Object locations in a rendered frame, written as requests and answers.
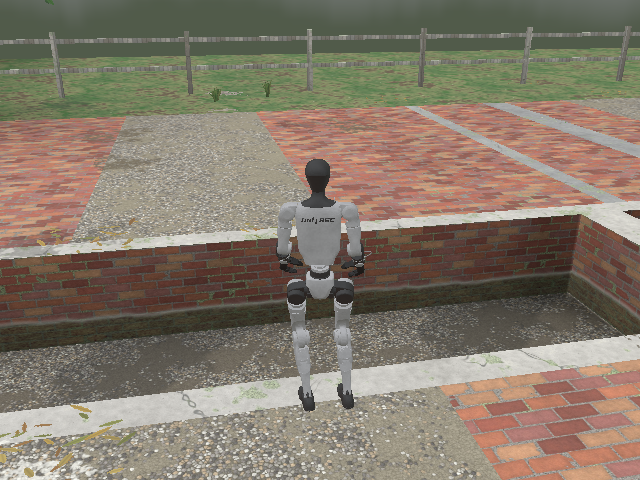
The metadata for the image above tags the robot right foot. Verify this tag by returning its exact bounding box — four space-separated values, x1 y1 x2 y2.
337 383 354 409

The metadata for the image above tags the robot left upper arm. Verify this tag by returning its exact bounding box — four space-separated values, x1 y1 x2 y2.
277 202 298 255

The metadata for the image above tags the robot right hand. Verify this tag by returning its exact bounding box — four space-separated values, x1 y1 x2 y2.
341 260 365 277

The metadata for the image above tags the robot left forearm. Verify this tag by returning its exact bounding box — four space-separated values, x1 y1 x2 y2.
276 241 291 264

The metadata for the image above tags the robot right forearm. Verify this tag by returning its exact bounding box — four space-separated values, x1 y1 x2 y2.
351 242 365 267

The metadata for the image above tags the robot right upper arm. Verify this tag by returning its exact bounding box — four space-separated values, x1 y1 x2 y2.
339 202 362 257

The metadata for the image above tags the robot left hand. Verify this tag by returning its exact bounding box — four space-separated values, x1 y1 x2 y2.
279 256 303 273

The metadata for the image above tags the robot left shin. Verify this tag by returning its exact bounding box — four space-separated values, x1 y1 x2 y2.
292 331 312 398

